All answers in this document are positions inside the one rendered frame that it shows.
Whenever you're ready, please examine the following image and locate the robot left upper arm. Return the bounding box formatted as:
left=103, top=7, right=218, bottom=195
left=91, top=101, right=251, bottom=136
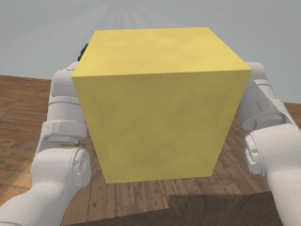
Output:
left=0, top=146, right=91, bottom=226

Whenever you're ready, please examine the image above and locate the left robot forearm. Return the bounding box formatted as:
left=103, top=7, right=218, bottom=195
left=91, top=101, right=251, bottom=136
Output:
left=30, top=61, right=87, bottom=184

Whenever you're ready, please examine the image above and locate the left robot hand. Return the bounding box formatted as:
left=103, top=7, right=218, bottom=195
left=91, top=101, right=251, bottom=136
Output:
left=77, top=43, right=88, bottom=61

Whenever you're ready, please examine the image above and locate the right robot forearm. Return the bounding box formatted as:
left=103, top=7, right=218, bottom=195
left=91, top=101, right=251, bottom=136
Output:
left=238, top=62, right=301, bottom=134

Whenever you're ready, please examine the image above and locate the carton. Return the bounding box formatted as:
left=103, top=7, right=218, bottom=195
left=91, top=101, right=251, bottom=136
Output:
left=71, top=27, right=252, bottom=184

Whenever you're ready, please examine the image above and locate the robot right upper arm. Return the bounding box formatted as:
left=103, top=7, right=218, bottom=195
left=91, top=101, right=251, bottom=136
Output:
left=242, top=123, right=301, bottom=226

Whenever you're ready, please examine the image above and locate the pedestal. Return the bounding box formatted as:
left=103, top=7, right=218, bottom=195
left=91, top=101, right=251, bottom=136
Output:
left=59, top=108, right=283, bottom=226

